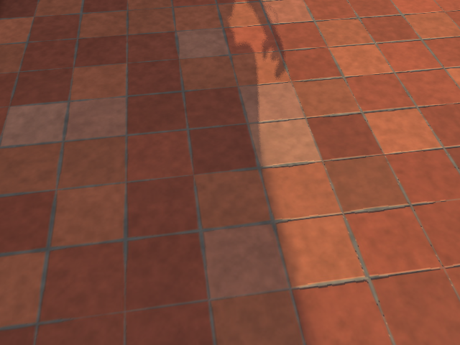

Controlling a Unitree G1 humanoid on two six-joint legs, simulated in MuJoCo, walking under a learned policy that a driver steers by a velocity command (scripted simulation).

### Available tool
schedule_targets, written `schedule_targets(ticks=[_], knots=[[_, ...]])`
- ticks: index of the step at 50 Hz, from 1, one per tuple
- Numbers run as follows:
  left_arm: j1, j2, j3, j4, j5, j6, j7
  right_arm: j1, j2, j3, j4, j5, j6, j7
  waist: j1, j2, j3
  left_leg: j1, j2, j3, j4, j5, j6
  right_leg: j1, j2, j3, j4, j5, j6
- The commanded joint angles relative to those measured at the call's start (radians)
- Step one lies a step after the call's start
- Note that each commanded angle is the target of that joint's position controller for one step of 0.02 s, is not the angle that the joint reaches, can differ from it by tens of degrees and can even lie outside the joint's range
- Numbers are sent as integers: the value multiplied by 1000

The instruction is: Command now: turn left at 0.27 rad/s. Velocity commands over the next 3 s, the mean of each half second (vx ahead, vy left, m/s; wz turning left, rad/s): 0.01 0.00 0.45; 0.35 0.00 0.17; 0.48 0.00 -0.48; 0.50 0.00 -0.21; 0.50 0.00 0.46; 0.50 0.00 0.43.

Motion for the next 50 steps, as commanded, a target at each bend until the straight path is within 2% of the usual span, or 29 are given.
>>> schedule_targets(ticks=[1,4,6,7,8,9,10,11,13,16,19,21,22,23,24,25,26,27,28,31,33,37,43,45,46,47,48,49,50], knots=[[17,160,63,-60,-5,-3,23,-71,-175,-47,-91,4,-20,1,47,165,-69,-24,128,-209,-112,293,129,46,-44,-12,27,72,16],[36,142,74,-72,-10,16,23,-67,-170,-47,-112,7,-20,-4,46,158,-76,-60,117,-245,-82,259,134,55,-58,-13,29,73,-2],[54,149,86,-75,-11,17,17,-73,-159,-46,-134,11,-11,-8,44,73,-81,-119,61,-195,-1,204,99,90,-108,26,-31,105,-34],[69,165,93,-74,-11,17,15,-70,-145,-43,-144,13,-7,-10,41,-4,-80,-173,12,-135,82,148,66,119,-172,93,-88,146,-74],[81,191,101,-73,-10,16,13,-51,-132,-39,-150,10,0,-9,35,-100,-76,-226,-37,-59,189,56,29,144,-292,206,-150,242,-146],[64,193,100,-82,-7,9,15,-37,-134,-43,-155,4,6,-7,31,-180,-82,-276,-38,-5,352,-236,5,151,-419,301,-182,377,-233],[68,181,92,-91,-4,0,19,-51,-161,-55,-161,5,11,-4,43,-139,-77,-328,-7,-19,543,-352,-9,152,-492,344,-192,501,-293],[47,178,90,-96,-7,-7,22,-47,-167,-64,-159,14,19,-1,28,-71,-67,-353,11,-35,629,-350,-17,147,-492,306,-188,540,-294],[1,202,99,-93,-21,-12,25,-62,-124,-50,-161,16,32,1,19,-63,-33,-366,50,-17,547,-242,-29,149,-416,164,-193,506,-228],[6,218,106,-84,-21,7,26,-85,-89,-31,-183,20,33,22,43,-117,-68,-235,35,68,368,-161,-35,145,-345,6,-171,549,-190],[36,243,115,-68,-39,17,20,-75,-112,-38,-198,26,37,38,48,-144,-105,-135,2,122,183,-97,-14,175,-364,-33,-122,546,-165],[28,237,113,-61,-61,11,14,-15,-125,-52,-184,18,44,38,6,-129,-115,3,-38,157,-19,59,31,124,-349,-85,-27,452,-103],[88,208,107,-38,-55,3,7,34,-161,-69,-173,16,47,24,-1,-60,-136,140,-44,112,-95,148,71,28,-309,-142,73,263,-39],[83,142,87,-60,-8,-2,1,99,-266,-99,-179,22,45,7,-8,183,-136,325,165,-204,-139,317,164,-251,-204,-225,358,-149,55],[-12,135,78,-131,-1,-14,4,144,-328,-104,-191,-5,17,16,-52,279,-168,322,370,-600,-218,118,395,-491,-64,-89,577,-422,91],[-58,180,93,-138,-29,-25,-1,151,-261,-86,-184,-7,-12,26,-82,154,-150,312,355,-599,-283,-141,408,-548,-103,23,650,-372,80],[-69,200,100,-139,-48,-35,-10,121,-216,-70,-172,1,-29,26,-53,149,-77,264,307,-535,-312,-323,352,-571,-130,34,625,-265,54],[-56,211,108,-119,-43,-42,-9,80,-197,-64,-175,8,-35,21,-28,117,-29,218,265,-481,-322,-354,306,-562,-148,28,585,-179,47],[-53,218,111,-111,-28,-48,-6,48,-182,-55,-179,10,-36,13,-14,129,-6,187,231,-435,-332,-313,285,-541,-155,32,530,-102,53],[-37,176,102,-85,-21,-74,-17,53,-175,-48,-182,-7,-45,-4,1,120,-22,147,163,-335,-350,-145,267,-447,-124,6,424,70,77],[-55,150,91,-76,-24,-83,-19,75,-178,-50,-168,-2,-52,-9,-9,117,-22,143,141,-282,-342,-67,257,-409,-108,-1,290,133,92],[-113,120,66,-75,-37,-90,-36,120,-189,-50,-127,3,-62,-2,-58,149,-9,127,151,-216,-340,-13,244,-321,-113,-27,104,213,109],[-164,144,54,-110,-56,-101,-58,176,-203,-52,-75,6,-64,12,-86,126,52,205,231,-210,-332,24,255,-346,-126,-43,31,127,29],[-131,150,54,-109,-56,-104,-65,170,-210,-56,-66,10,-58,11,-61,126,44,235,239,-181,-298,137,239,-298,-113,-63,7,98,-6],[-78,156,59,-95,-54,-104,-65,148,-214,-56,-67,11,-55,8,-23,118,17,223,221,-139,-242,271,218,-205,-89,-86,-28,119,-26],[19,180,74,-65,-50,-102,-60,141,-202,-51,-70,7,-52,4,25,97,-48,196,181,-83,-123,454,192,-50,-52,-106,-46,142,-48],[160,225,95,-35,-52,-101,-53,135,-172,-39,-82,-4,-54,-3,88,45,-147,103,125,-2,97,528,146,165,-99,-21,-44,156,-87],[283,343,124,-26,-44,-98,-50,154,-123,-19,-146,-18,-71,-9,100,-192,-264,-237,-15,96,479,268,47,468,-321,419,-112,18,-233],[319,294,110,-16,-57,-98,-57,136,-121,-14,-150,-15,-95,-8,113,-263,-284,-455,-87,-19,666,-248,24,571,-409,720,-254,-124,-301]])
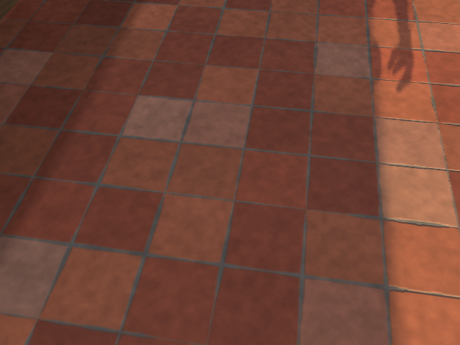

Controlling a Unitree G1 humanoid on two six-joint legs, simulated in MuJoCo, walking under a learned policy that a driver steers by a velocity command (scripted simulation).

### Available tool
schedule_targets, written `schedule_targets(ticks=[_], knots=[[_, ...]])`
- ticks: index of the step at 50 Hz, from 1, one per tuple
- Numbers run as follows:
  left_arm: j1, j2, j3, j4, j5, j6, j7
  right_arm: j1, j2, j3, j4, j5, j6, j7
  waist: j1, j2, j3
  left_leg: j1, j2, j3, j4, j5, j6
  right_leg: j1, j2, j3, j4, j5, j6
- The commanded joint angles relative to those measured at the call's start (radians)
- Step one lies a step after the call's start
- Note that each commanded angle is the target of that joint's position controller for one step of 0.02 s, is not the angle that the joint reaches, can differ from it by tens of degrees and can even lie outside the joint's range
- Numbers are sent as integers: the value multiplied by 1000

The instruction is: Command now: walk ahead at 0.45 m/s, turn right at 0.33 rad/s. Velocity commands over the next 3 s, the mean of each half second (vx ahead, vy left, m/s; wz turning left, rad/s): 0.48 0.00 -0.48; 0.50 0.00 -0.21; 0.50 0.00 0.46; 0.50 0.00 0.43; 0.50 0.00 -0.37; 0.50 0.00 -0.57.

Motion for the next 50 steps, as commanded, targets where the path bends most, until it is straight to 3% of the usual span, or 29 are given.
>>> schedule_targets(ticks=[1,2,3,4,5,8,13,16,19,20,21,22,23,24,25,26,27,28,31,34,37,41,43,45,46,47,48,49,50], knots=[[278,184,56,1,-5,-1,9,-70,-126,-17,-144,26,-68,8,141,-207,-146,-702,-4,-69,569,-46,-5,687,-368,727,-302,-284,-260],[243,162,50,-16,7,3,14,-119,-121,-12,-148,31,-81,17,134,-132,-78,-708,35,-55,558,24,10,597,-328,616,-300,-224,-239],[210,145,44,-23,12,9,18,-147,-111,-11,-154,10,-89,21,112,-65,-21,-699,62,-44,487,86,10,505,-292,542,-315,-134,-225],[181,125,35,-35,18,11,22,-153,-111,-16,-153,-10,-88,20,86,-60,-4,-648,86,-44,420,137,4,434,-257,481,-332,-38,-210],[162,123,33,-42,20,14,27,-144,-102,-16,-152,-18,-85,22,66,-86,1,-606,87,-36,382,166,-9,384,-231,452,-351,30,-209],[160,143,38,-32,10,14,45,-152,-72,-7,-150,-23,-69,20,46,-95,14,-571,71,2,271,227,-57,289,-192,360,-369,206,-214],[244,168,49,14,-4,26,68,-360,-19,16,-190,-10,-80,27,116,-103,35,-423,-4,28,-93,511,-81,192,-123,288,-340,234,-146],[290,163,51,37,-14,37,74,-411,-45,4,-199,5,-87,36,123,-110,30,-374,-21,-11,-192,540,-62,255,-157,363,-297,186,-127],[276,165,58,40,-9,49,79,-365,-83,-16,-186,9,-92,36,81,-143,17,-318,-12,-31,-226,429,-17,348,-196,426,-207,271,-98],[260,159,58,33,-5,53,77,-291,-106,-30,-169,7,-96,30,41,-148,-25,-208,-20,-10,-250,405,10,348,-175,418,-131,380,-81],[242,135,48,20,3,55,71,-171,-133,-46,-148,0,-98,23,-26,-132,-123,-9,21,-22,-261,422,51,304,-121,384,31,414,-51],[246,74,26,-11,27,54,67,-8,-189,-59,-139,-14,-92,12,-83,-26,-296,280,195,-196,-216,351,115,160,-50,318,313,205,-21],[420,-10,-1,-27,-3,44,63,26,-237,-69,-102,-20,-80,21,10,319,-409,572,426,-678,-304,171,282,-208,82,225,631,-422,38],[403,104,17,1,-22,44,66,5,-131,-51,-119,-3,-75,24,-14,205,-335,501,421,-737,-361,-21,260,-312,-10,243,748,-382,49],[278,160,34,-14,-22,48,65,-45,-74,-36,-124,0,-70,18,-42,96,-186,362,371,-547,-380,7,214,-333,-47,213,758,-282,55],[215,153,35,-30,-10,51,67,-90,-66,-30,-118,-7,-65,18,-25,23,-98,229,327,-418,-401,143,191,-307,-82,181,732,-211,62],[173,142,38,-46,3,50,64,-114,-52,-26,-104,-11,-63,19,-8,24,-35,131,290,-330,-427,245,185,-291,-108,176,687,-173,66],[176,123,39,-52,-2,55,58,-128,-43,-22,-96,-19,-66,17,16,55,-11,65,262,-254,-458,297,176,-250,-131,171,660,-149,65],[161,58,24,-67,-3,72,51,-131,-50,-29,-60,-4,-81,20,34,67,23,-12,252,-139,-528,372,200,-236,-152,141,573,-132,73],[104,29,9,-86,10,65,46,-116,-90,-41,-23,-2,-85,26,31,36,34,-2,253,-65,-560,452,221,-253,-153,141,409,-31,79],[12,22,-4,-98,11,43,26,-116,-115,-43,1,10,-75,27,6,19,49,-3,216,33,-565,500,199,-196,-135,93,200,133,66],[-126,37,-5,-145,8,21,9,-17,-157,-48,57,36,-51,29,-28,26,73,62,244,-2,-530,526,186,-144,-105,48,37,136,48],[-119,70,8,-149,7,14,6,-3,-177,-52,73,39,-37,25,-1,43,58,111,266,-29,-475,579,167,-91,-84,46,-20,81,29],[59,128,43,-98,14,11,16,-17,-169,-43,80,39,-28,19,112,41,-53,67,213,14,-262,776,121,203,-38,10,-92,101,-11],[218,185,67,-64,24,15,29,-18,-122,-22,69,24,-32,18,185,24,-173,-78,160,47,-42,654,79,469,-122,80,-52,130,-50],[318,284,87,-57,50,25,44,61,-3,15,30,6,-44,20,170,-205,-336,-446,19,98,345,159,0,831,-409,482,-74,30,-175],[330,230,72,-59,47,27,43,72,-45,8,44,28,-55,19,183,-247,-416,-549,-15,-50,522,-157,-6,807,-477,728,-202,-78,-232],[273,166,51,-50,34,25,40,12,-120,-17,31,53,-54,20,172,-187,-250,-632,37,-71,583,-105,-1,691,-438,585,-228,-128,-193],[216,128,39,-44,23,22,37,-37,-115,-18,17,51,-51,19,143,-171,-144,-641,80,-40,560,-25,4,570,-394,451,-254,-112,-165]])
Over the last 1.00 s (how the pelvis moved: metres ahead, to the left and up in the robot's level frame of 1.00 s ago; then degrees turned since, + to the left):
0.18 0.08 -0.01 19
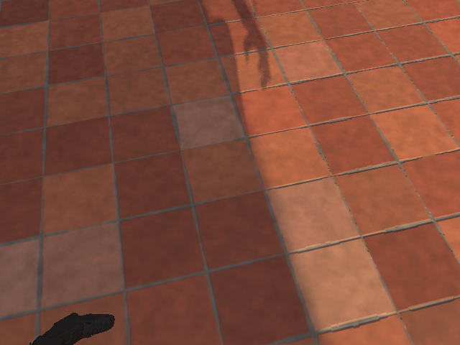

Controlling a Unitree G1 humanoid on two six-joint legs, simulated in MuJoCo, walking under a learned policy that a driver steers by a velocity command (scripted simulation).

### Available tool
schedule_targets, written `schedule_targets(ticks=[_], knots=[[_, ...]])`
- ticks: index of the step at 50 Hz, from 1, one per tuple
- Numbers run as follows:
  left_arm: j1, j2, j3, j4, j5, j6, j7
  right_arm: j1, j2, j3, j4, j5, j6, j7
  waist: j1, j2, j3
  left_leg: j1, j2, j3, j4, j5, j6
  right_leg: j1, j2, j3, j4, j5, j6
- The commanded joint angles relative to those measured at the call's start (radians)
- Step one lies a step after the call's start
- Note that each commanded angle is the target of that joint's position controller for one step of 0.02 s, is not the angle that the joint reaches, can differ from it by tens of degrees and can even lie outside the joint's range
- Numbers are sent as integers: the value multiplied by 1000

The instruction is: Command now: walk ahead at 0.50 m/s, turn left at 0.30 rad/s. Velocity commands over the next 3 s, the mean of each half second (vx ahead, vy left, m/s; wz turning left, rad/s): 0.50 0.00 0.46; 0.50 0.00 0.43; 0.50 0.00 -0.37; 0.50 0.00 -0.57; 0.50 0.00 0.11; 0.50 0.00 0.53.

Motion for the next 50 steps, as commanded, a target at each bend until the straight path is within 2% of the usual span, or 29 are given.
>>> schedule_targets(ticks=[1,3,4,6,8,12,17,19,20,21,22,23,24,25,26,27,29,31,33,37,39,42,44,45,46,47,48,49,50], knots=[[210,134,51,28,-7,-5,5,-90,-119,-28,-119,0,-21,-7,129,-124,-134,-482,79,-43,211,85,10,473,-293,368,-311,-74,-179],[142,99,47,36,3,-25,1,-52,-85,-30,-103,-5,9,-9,71,-141,-83,-371,111,-53,170,181,-1,325,-250,237,-387,30,-163],[131,100,51,46,5,-36,1,-45,-60,-26,-99,-5,20,-8,58,-126,-73,-353,112,-51,163,204,-8,292,-251,194,-413,87,-171],[122,112,59,67,8,-50,7,-74,-46,-26,-115,-8,35,-11,47,-94,-37,-382,115,-64,117,264,-21,273,-250,110,-446,167,-173],[135,125,66,88,10,-51,15,-122,-38,-23,-136,-13,36,-8,55,-76,-15,-417,113,-69,12,359,-25,296,-241,38,-456,204,-167],[170,170,80,116,1,-40,29,-251,-11,-7,-180,-16,27,22,102,-50,22,-388,96,0,-223,511,-7,330,-236,-76,-469,214,-147],[228,212,99,157,-28,-8,31,-361,-33,-10,-247,-16,32,48,125,-44,54,-418,74,58,-350,412,51,491,-284,-130,-400,301,-116],[218,242,107,157,-35,7,35,-330,-61,-26,-259,-18,38,52,89,-71,4,-324,15,116,-359,314,90,528,-281,-161,-275,604,-93],[208,253,110,154,-39,16,37,-252,-88,-43,-247,-17,42,50,40,-81,-53,-211,-29,147,-363,276,114,524,-268,-180,-143,756,-79],[195,245,105,149,-44,23,39,-103,-133,-72,-210,-13,44,41,-46,-64,-133,0,-83,165,-418,315,148,457,-230,-211,63,794,-48],[216,207,88,136,-24,18,44,63,-214,-109,-168,-8,55,21,-112,21,-224,304,-29,21,-440,343,198,228,-187,-212,358,541,2],[303,53,41,76,16,-5,34,19,-330,-123,-179,-1,48,13,22,296,-284,586,226,-562,-555,158,381,-221,25,-128,712,-377,73],[214,129,46,67,-19,-42,23,33,-255,-97,-222,-11,26,23,-47,161,-416,640,305,-816,-711,20,426,-323,48,120,821,-439,60],[118,183,60,37,-56,-61,16,4,-193,-80,-208,-20,9,28,-59,99,-274,560,285,-680,-737,90,371,-405,2,128,804,-337,36],[104,170,54,36,-46,-73,21,-44,-169,-72,-209,-16,0,27,-20,39,-189,427,241,-553,-725,195,336,-378,-43,125,721,-248,20],[107,170,58,48,-17,-76,29,-111,-136,-63,-218,-18,-1,23,22,10,-139,300,201,-452,-721,320,308,-314,-75,126,633,-192,24],[136,175,66,56,0,-56,27,-163,-108,-51,-245,-36,-2,14,71,38,-121,167,158,-367,-756,475,300,-201,-95,132,553,-131,38],[136,145,60,55,9,-36,26,-151,-122,-55,-236,-29,-6,4,79,25,-106,100,140,-305,-774,578,308,-179,-86,109,473,-97,68],[71,120,50,34,11,-27,28,-124,-145,-61,-222,-25,-5,-11,63,22,-73,59,111,-254,-783,591,293,-193,-68,95,346,3,96],[-75,88,34,1,0,-35,15,-74,-153,-64,-198,-17,8,-27,5,65,-45,10,54,-215,-768,455,228,-111,-7,87,51,242,108],[-125,98,35,-15,-10,-43,5,-39,-159,-66,-181,-13,13,-29,-15,71,-38,21,70,-254,-751,409,220,-78,12,94,-14,277,102],[-125,125,43,-14,-12,-56,-10,-11,-133,-59,-159,-14,18,-32,-14,87,-43,126,118,-310,-680,393,208,-74,5,113,-77,246,69],[-82,140,49,-3,-12,-61,-15,-14,-134,-59,-148,-23,21,-32,5,120,-40,189,153,-323,-642,478,196,-55,-1,92,-84,167,31],[-31,150,56,11,-10,-63,-12,-27,-132,-58,-148,-23,24,-30,36,128,-54,203,143,-306,-590,595,183,10,15,63,-114,140,3],[64,178,71,39,-3,-66,-6,-30,-108,-49,-150,-27,24,-26,80,110,-118,204,92,-261,-460,738,161,148,20,50,-131,146,-35],[212,219,81,58,8,-67,-4,-23,-77,-32,-166,-41,25,-27,139,30,-267,103,38,-201,-207,643,128,398,-106,204,-96,170,-108],[314,306,107,95,9,-57,-11,110,-27,-17,-172,-21,13,-26,101,-268,-373,-264,-121,-84,152,205,33,724,-297,652,-179,-25,-288],[320,227,86,104,-28,-54,-24,91,-79,-17,-171,-23,1,-24,114,-268,-333,-435,-101,-122,250,-78,27,748,-328,860,-299,-263,-299],[260,168,69,92,-38,-48,-22,-32,-135,-32,-188,-13,-7,-19,129,-162,-181,-507,-42,-119,285,-1,33,633,-303,748,-310,-320,-258]])
Over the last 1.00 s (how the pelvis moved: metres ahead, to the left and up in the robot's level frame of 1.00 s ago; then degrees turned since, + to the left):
0.52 -0.14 0.00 -21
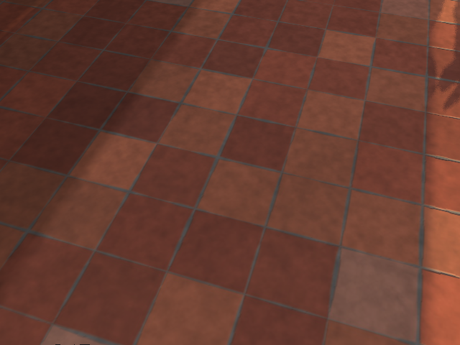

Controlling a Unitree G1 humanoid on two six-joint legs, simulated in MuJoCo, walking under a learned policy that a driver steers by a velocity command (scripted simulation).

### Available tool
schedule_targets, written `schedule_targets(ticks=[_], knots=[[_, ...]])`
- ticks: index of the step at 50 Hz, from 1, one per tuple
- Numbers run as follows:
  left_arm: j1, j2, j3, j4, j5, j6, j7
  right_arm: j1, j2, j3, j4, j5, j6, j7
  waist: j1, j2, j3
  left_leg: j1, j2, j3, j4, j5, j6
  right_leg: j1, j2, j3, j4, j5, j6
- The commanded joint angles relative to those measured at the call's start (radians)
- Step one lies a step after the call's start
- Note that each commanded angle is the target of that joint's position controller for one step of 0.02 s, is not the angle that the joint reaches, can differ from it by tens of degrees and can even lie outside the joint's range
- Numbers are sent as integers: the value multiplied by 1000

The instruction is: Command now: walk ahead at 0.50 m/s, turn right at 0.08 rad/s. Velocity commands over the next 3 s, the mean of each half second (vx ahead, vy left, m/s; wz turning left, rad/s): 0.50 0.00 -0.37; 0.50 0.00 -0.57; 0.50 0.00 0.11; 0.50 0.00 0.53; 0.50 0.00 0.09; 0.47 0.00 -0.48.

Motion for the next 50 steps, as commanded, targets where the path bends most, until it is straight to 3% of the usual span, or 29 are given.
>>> schedule_targets(ticks=[1,2,4,7,10,12,15,17,19,20,21,22,23,24,25,26,28,31,36,40,43,44,45,46,47,48,49,50], knots=[[172,134,39,-18,-10,13,1,-75,-136,-18,-112,1,-45,5,101,-86,-69,-543,93,23,301,67,-7,511,-342,604,-283,-276,-220],[149,124,34,-20,-3,20,4,-124,-124,-18,-128,-16,-56,8,87,-47,-6,-540,119,38,230,114,-10,417,-307,531,-300,-170,-216],[141,108,26,-24,5,22,12,-114,-96,-18,-132,-30,-65,12,50,-88,-18,-453,146,46,110,170,-25,345,-246,445,-324,-6,-205],[167,135,35,-12,-10,27,29,-148,-57,-4,-146,-33,-62,11,48,-111,-25,-412,134,86,-67,191,-67,285,-222,361,-341,121,-220],[202,170,48,3,-17,39,45,-258,-29,11,-166,-28,-67,16,83,-101,-8,-334,106,94,-276,385,-92,216,-187,301,-341,129,-191],[239,172,50,15,-20,50,52,-315,-32,11,-175,-19,-73,22,105,-105,-5,-273,78,93,-365,490,-101,192,-177,299,-327,113,-174],[284,166,50,27,-27,64,57,-368,-55,2,-191,-8,-81,29,112,-111,-6,-217,59,69,-448,499,-95,223,-192,357,-276,51,-153],[279,170,54,25,-26,71,60,-354,-80,-10,-191,-3,-88,29,88,-131,-8,-163,61,60,-485,446,-74,250,-207,408,-230,34,-134],[257,140,47,14,-21,76,59,-237,-111,-31,-160,-7,-92,20,17,-134,-53,22,81,73,-549,420,-28,219,-163,397,-115,71,-95],[240,91,29,-4,-10,72,55,-107,-155,-47,-145,-21,-94,11,-49,-78,-160,233,200,-25,-531,377,29,134,-113,337,96,26,-62],[334,12,6,-26,-11,63,56,8,-238,-67,-128,-33,-81,5,-42,155,-302,552,420,-342,-550,284,149,-136,21,190,414,-304,3],[377,63,9,-42,-34,57,58,45,-215,-67,-96,-17,-68,16,-27,297,-309,568,525,-632,-636,34,226,-334,-19,151,617,-464,18],[312,142,30,-27,-40,62,60,-9,-133,-46,-108,-12,-68,18,-41,154,-166,448,471,-531,-669,-29,191,-381,-72,171,697,-376,26],[244,153,37,-35,-30,68,59,-55,-96,-34,-110,-15,-65,18,-35,89,-78,339,422,-371,-678,74,156,-372,-101,143,702,-295,33],[214,139,38,-41,-21,73,57,-97,-69,-25,-105,-20,-64,20,-15,64,-29,248,376,-267,-704,188,142,-345,-125,133,671,-237,41],[198,126,41,-49,-17,78,52,-122,-52,-19,-97,-26,-64,20,5,82,-1,186,344,-186,-728,270,132,-319,-150,129,638,-198,43],[191,85,34,-61,-22,88,42,-134,-57,-23,-82,-26,-72,20,21,102,11,116,319,-79,-772,366,133,-276,-170,104,607,-152,51],[135,60,25,-97,-15,93,34,-125,-94,-37,-54,-21,-80,17,22,63,20,112,333,19,-807,484,159,-306,-183,97,505,-68,68],[1,43,10,-137,-15,79,4,-103,-142,-47,-18,-13,-69,11,-20,29,39,133,311,188,-812,570,129,-243,-166,37,229,165,49],[-97,55,11,-189,-18,80,-16,-49,-178,-57,18,6,-50,9,-37,27,64,234,346,246,-774,634,100,-232,-144,-9,116,121,6],[-42,104,36,-200,-10,89,-20,-45,-221,-69,23,16,-29,1,24,66,-5,290,348,306,-581,1063,67,-78,-59,-88,89,-28,-54],[78,142,59,-173,-10,94,-16,-52,-226,-69,20,19,-21,-3,98,59,-72,256,328,336,-411,1160,47,90,-16,-108,49,-17,-86],[253,201,93,-127,-15,102,0,-44,-201,-58,13,12,-21,-9,183,22,-160,98,291,353,-171,1061,11,371,-6,-64,13,25,-127],[312,321,117,-117,-23,106,20,44,-79,-15,-35,-38,-35,2,125,-237,-261,-332,168,346,212,273,-50,762,-275,384,12,12,-270],[320,304,102,-154,-24,91,15,14,-79,1,-61,-31,-71,16,133,-240,-440,-530,37,117,414,-135,-64,885,-415,847,-179,-206,-401],[303,230,79,-143,-13,77,8,-111,-164,-24,-84,14,-91,27,175,-134,-325,-628,98,49,434,-46,-45,807,-383,731,-232,-228,-331],[258,204,70,-136,-11,69,9,-153,-153,-17,-103,23,-102,27,144,-102,-194,-632,135,67,361,45,-31,658,-343,601,-242,-175,-294],[188,177,60,-143,-10,66,11,-149,-143,-16,-90,2,-104,19,94,-35,-118,-574,171,69,273,107,-37,505,-301,499,-248,-70,-263]])
Over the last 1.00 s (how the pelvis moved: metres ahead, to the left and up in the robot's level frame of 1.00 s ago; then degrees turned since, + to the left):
0.55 0.13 0.00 29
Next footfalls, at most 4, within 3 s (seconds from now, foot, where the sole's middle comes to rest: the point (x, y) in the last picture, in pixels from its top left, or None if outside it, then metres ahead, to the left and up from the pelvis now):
0.40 left None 0.38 0.11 -0.76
0.90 right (318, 316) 0.55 -0.24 -0.76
1.44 left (292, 209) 0.93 -0.22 -0.76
1.92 right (361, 166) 1.12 -0.50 -0.76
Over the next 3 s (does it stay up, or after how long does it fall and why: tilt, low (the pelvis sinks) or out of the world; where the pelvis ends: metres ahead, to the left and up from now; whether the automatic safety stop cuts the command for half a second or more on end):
stays up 1.54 -0.46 0.00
